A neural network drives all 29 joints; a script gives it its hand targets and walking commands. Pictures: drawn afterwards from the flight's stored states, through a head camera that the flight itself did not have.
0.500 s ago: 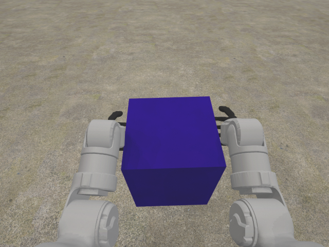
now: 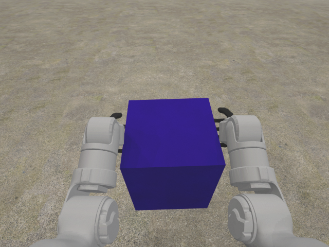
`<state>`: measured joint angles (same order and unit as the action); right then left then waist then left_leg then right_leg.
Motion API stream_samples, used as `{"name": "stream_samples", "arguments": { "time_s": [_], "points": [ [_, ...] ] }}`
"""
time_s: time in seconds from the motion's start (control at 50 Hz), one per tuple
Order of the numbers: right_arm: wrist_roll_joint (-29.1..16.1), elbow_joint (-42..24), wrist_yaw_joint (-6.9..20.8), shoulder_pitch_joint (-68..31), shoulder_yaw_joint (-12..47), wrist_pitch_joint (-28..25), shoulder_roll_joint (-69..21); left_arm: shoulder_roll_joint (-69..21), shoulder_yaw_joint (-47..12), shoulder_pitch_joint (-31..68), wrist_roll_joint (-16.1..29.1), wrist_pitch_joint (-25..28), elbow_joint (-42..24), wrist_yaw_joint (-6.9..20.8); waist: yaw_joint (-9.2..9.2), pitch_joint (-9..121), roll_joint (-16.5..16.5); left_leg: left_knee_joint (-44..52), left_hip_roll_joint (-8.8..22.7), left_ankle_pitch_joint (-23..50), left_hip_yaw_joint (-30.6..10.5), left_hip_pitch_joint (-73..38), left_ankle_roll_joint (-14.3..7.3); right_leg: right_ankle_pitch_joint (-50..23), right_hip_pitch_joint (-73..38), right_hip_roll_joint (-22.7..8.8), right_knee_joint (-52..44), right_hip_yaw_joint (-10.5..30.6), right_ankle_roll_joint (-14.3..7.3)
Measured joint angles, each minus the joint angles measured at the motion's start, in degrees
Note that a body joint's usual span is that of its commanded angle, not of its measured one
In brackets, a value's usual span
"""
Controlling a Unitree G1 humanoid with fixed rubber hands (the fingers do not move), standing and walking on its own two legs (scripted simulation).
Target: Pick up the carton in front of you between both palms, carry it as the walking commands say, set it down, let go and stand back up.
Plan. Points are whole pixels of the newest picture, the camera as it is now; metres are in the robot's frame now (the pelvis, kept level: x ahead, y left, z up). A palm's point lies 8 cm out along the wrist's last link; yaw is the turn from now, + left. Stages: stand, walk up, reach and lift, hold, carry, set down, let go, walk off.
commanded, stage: carry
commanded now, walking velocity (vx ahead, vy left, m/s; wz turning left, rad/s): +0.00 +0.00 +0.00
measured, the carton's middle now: (170, 157) +0.36 +0.00 +0.04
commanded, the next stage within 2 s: none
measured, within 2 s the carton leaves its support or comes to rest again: neither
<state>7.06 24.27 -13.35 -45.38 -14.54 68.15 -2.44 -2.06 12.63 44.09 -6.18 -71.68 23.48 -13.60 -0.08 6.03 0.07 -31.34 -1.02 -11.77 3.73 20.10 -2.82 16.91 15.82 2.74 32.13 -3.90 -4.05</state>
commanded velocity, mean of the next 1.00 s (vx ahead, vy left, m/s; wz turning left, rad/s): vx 0.01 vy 0.00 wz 0.00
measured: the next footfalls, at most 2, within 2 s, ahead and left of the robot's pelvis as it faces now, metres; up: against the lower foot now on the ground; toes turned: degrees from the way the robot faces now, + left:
left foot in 1.40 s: +0.15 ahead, +0.13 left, +0.00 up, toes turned +7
right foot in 1.86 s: +0.45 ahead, -0.04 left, +0.00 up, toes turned -6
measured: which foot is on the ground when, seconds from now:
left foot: down 0.00-1.00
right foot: down 0.00-1.00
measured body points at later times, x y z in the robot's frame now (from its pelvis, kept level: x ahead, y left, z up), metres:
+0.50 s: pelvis -0.01 +0.00 +0.00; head -0.03 +0.00 +0.45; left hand +0.35 +0.14 +0.13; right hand +0.36 -0.15 +0.14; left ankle +0.05 +0.09 -0.73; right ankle +0.00 -0.07 -0.73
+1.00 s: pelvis -0.01 -0.01 +0.00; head -0.03 -0.01 +0.45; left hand +0.35 +0.14 +0.13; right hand +0.36 -0.15 +0.13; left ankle +0.05 +0.09 -0.73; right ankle +0.00 -0.07 -0.73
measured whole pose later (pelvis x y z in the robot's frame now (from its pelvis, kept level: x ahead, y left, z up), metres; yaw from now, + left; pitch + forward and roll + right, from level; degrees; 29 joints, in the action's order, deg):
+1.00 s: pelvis -0.01 -0.01 +0.00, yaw +0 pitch +1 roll +0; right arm 7.0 23.7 -14.5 -47.6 -15.2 69.2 -2.4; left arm -2.1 13.9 45.8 -6.2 -72.4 22.6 -14.0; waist -0.2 4.1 -0.1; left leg -30.9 -0.5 -10.4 3.8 21.2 -2.2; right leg 16.3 17.3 2.4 32.7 -5.1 -4.6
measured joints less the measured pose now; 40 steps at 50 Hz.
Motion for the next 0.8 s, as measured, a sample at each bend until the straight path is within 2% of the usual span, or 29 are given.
{"name": "stream_samples", "arguments": {
  "time_s": [0.8],
  "points": [
    [0.0, -0.6, -1.0, -2.0, -0.6, 1.0, 0.0, 0.1, 1.1, 1.6, 0.0, -0.7, -0.8, -0.3, -0.17, -1.9, -0.2, 0.3, 0.4, 1.3, 0.0, 1.1, 0.5, -0.6, 1.4, -0.3, 0.6, -1.0, -0.4]
  ]
}}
